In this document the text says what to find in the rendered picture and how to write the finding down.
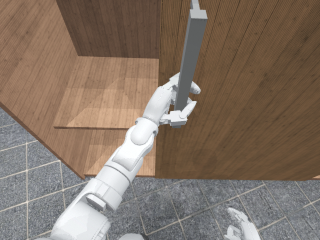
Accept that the handle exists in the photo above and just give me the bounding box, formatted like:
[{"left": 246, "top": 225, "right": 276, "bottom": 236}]
[{"left": 172, "top": 0, "right": 208, "bottom": 128}]

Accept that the left robot upper arm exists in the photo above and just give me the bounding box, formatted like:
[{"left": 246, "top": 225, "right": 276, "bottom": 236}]
[{"left": 34, "top": 201, "right": 111, "bottom": 240}]

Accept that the robot right hand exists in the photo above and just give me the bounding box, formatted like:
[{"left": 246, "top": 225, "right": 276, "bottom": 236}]
[{"left": 224, "top": 207, "right": 261, "bottom": 240}]

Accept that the left robot forearm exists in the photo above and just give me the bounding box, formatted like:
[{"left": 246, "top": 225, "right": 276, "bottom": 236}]
[{"left": 50, "top": 117, "right": 159, "bottom": 236}]

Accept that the robot left hand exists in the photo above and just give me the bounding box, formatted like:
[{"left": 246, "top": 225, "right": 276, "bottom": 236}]
[{"left": 142, "top": 73, "right": 201, "bottom": 127}]

